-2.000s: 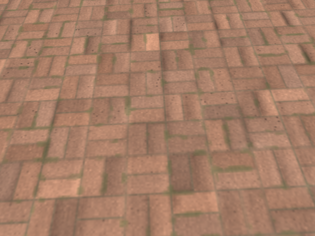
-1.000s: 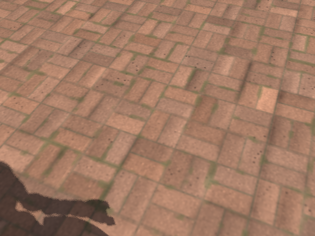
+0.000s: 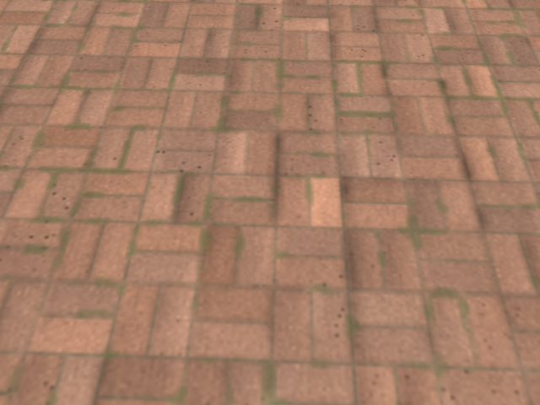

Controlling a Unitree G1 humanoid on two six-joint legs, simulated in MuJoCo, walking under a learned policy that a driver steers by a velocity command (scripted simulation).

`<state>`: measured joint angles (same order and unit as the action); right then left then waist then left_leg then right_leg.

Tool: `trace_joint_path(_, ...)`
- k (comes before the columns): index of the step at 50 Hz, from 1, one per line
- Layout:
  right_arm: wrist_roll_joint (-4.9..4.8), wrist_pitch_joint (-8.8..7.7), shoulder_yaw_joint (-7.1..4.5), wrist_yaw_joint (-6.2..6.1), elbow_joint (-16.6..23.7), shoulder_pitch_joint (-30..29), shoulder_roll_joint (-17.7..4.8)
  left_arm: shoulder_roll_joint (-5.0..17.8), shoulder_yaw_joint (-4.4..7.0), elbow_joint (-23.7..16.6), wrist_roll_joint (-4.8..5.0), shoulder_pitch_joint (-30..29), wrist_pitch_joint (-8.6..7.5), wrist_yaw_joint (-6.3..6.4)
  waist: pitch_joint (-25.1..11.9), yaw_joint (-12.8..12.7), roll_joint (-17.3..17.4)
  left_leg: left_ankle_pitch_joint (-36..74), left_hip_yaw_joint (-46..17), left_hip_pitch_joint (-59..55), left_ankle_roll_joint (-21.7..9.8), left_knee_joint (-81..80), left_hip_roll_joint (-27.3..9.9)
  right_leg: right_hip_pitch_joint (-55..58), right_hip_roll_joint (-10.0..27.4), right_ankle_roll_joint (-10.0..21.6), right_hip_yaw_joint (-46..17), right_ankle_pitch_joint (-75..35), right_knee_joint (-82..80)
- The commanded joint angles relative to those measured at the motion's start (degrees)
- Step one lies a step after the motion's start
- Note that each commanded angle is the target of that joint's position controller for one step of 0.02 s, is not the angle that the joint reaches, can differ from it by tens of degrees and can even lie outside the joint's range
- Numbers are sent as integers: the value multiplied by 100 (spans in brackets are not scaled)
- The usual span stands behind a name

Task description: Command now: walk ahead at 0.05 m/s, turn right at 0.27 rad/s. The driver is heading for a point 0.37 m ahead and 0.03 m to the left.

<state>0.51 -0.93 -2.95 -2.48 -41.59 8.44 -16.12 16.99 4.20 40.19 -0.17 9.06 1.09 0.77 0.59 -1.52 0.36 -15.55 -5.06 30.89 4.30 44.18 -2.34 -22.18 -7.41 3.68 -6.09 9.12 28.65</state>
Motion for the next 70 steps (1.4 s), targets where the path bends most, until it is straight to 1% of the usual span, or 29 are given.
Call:
trace_joint_path(1, -17, -134, -123, 69, 355, 254, -453, 594, 70, -381, -8, -153, -17, 6, -710, 202, -779, 200, 254, -1194, -142, -1028, 124, 283, 1456, 814, -1431, -196, -506)
trace_joint_path(3, 122, -203, -166, 99, 415, 391, -728, 239, -75, -301, -43, 251, -36, 10, -749, 183, -284, 1410, -379, -2186, -504, -2133, -592, -8, 1003, 220, -1152, 335, 156)
trace_joint_path(4, 214, -171, -243, 71, 506, 114, -1166, 130, -83, -301, -71, 678, -100, -14, -645, -300, 996, 2574, -1349, -2357, -1159, -2215, -1472, -536, 254, -133, -274, 1579, 889)
trace_joint_path(5, 252, -151, -168, 81, 419, 169, -763, 395, -29, -401, -80, 392, -157, -15, -739, -114, 1463, 2411, -1874, -1917, -1760, -2404, -1858, -365, 411, -346, 5, 2015, 1211)
trace_joint_path(6, 198, -156, -109, 92, 484, 39, -571, 612, 40, -407, -43, 180, -156, -18, -687, -5, 1237, 2184, -1732, -1860, -1765, -2400, -1653, -188, 552, -444, 3, 1898, 1447)
trace_joint_path(9, 22, -130, -115, 91, 500, -244, -629, 325, 10, -262, -45, 153, -14, -35, -584, -53, 985, 2190, -994, -1736, -1312, -2187, -1137, 271, 705, -579, 195, 1312, 1020)
trace_joint_path(13, 66, -120, -5, 190, 340, 237, -286, 181, -64, -172, -105, 232, 49, -76, -652, 48, 678, 443, -284, -1464, -691, -1921, -429, 1309, 860, -425, 134, -112, -123)
trace_joint_path(15, 83, -132, -30, 238, 362, 322, -405, 445, 34, -40, 0, 322, 80, -73, -320, 177, 12, -1172, 245, -1330, -516, -1729, 95, 671, 805, -19, 43, 1838, -67)
trace_joint_path(20, -141, -354, -46, 186, 566, 122, -195, 645, 58, 25, 43, 703, -241, -73, 458, 44, -1095, -1072, 720, -477, -641, -333, 385, 446, 1747, 699, -1651, 3622, -1232)
trace_joint_path(23, -191, -577, -69, 308, 576, 227, -183, 645, 41, -2, 111, 583, -318, -80, 447, 190, -1192, -748, 553, -750, -941, -726, 253, 565, 1993, 812, -1939, 2618, -1150)
trace_joint_path(25, -143, -609, -162, 370, 312, 957, -396, 365, -40, -212, 125, 63, -341, -89, 140, 551, -743, -410, 152, -2056, -1121, -1507, 40, -6, 1431, 345, -935, 1588, -378)
trace_joint_path(27, -131, -574, -395, 414, 121, 1824, -1102, 257, -66, -511, 134, -104, -543, -48, -53, 713, 1453, -261, -2546, -3624, -1977, -2640, -1383, -1678, 448, -329, 521, 1250, 2205)
trace_joint_path(28, -99, -559, -364, 398, 76, 2162, -980, 480, -4, -567, 182, -280, -626, -46, 66, 885, 1402, 312, -3336, -4110, -2344, -2844, -1904, -2730, 534, -341, 245, 2391, 3381)
trace_joint_path(31, -73, -483, -250, 324, 127, 1873, -717, 259, -48, -532, 184, -269, -657, -135, 194, 583, 351, 1046, -2221, -4146, -2019, -2794, -1658, -3413, 1126, -122, 202, 1617, 3947)
trace_joint_path(36, -90, -258, -199, 172, 181, 1167, -751, -160, -190, -497, 70, -562, -628, -337, 313, 393, 574, 2635, -172, -2469, -1434, -3167, -698, -1246, 917, -416, 852, 104, 1413)
trace_joint_path(39, -150, -214, -283, 136, 18, 1374, -1047, 121, -102, -508, 88, -599, -608, -364, 11, 361, 811, 3084, -74, -2327, -1284, -2937, -841, -229, 683, -414, 805, -853, 687)
trace_joint_path(42, -206, -254, -262, 126, 44, 1094, -922, 480, 85, -282, -7, 49, -576, -295, -360, -111, 639, 3467, 35, -2306, -952, -2041, -664, 958, 523, -102, 781, -1439, 38)
trace_joint_path(43, -170, -276, -217, 130, 35, 1147, -770, 640, 155, -189, -43, 457, -575, -237, -574, -324, 480, 3216, 191, -2053, -765, -1315, -421, 1651, 693, 45, 693, -2005, -103)
trace_joint_path(44, 37, -282, -84, 127, 165, 1434, -404, 1089, 227, -175, -167, 971, -568, -164, -1344, -335, -567, 1049, 437, -1183, -434, 292, 39, 3022, 1881, 449, -495, -3953, 224)
trace_joint_path(45, 5, -253, 51, 136, -1, 2415, -16, 1122, 145, -186, -250, 939, -512, -167, -2228, 103, -1769, -2447, 56, -399, -150, 1998, 498, 3733, 3144, 1442, -2320, -4314, -137)
trace_joint_path(46, -135, -181, -88, 147, -160, 2396, -596, 913, 126, -185, -63, 774, -450, -220, -2099, -10, -1316, -2323, -263, -215, -91, 2568, 363, 3175, 2933, 1498, -2587, -2689, -670)
trace_joint_path(47, -198, -98, -153, 131, -71, 1821, -814, 713, 66, -185, 47, 396, -429, -236, -1286, -9, -896, -2039, -24, 234, -96, 2747, 151, 2573, 2683, 1284, -2002, -1515, -851)
trace_joint_path(48, -139, -15, -155, 75, -16, 1414, -778, 464, -29, -191, 46, 28, -411, -242, -875, 56, -482, -1687, 70, 239, -100, 2516, -38, 1930, 2396, 1069, -1593, -929, -1013)
trace_joint_path(52, -22, 191, -111, -41, -93, 1453, -425, 285, -87, -70, -173, -637, -440, -213, -498, 463, -776, -978, 204, -1167, -84, 1066, -229, 133, 1790, 866, -463, -674, -1470)
trace_joint_path(57, -4, 182, -48, -18, -135, 1103, -358, 396, -70, 148, -93, -586, -333, -104, -578, 339, -629, -50, 357, -1933, -197, -637, -133, 45, 1814, 867, -468, 865, -1501)
trace_joint_path(60, 142, 174, -38, 10, -118, 1004, -387, 81, -199, 345, -61, -407, -276, -97, -194, 406, -345, 535, 196, -2504, -456, -1651, -247, -463, 1448, 240, -335, 2296, -1357)
trace_joint_path(62, 81, 141, -145, -8, -119, 702, -795, 205, -143, 414, -54, -171, -258, -79, 225, 58, 559, -1012, -68, -1304, -708, -2040, -380, 90, 869, -158, 282, 1794, -896)
trace_joint_path(64, 119, 21, -24, 23, -116, 493, -361, 189, -144, 465, -63, -222, -237, -34, 208, 34, 738, -1125, -24, -896, -543, -2284, -303, 706, 872, -143, 343, 1105, -505)
trace_joint_path(70, 18, -128, -16, 33, -250, 678, -367, 106, -157, 768, -41, -152, -234, -41, -190, 134, 187, 516, 144, -1574, -450, -1853, -195, 881, 931, -29, 355, -156, -283)
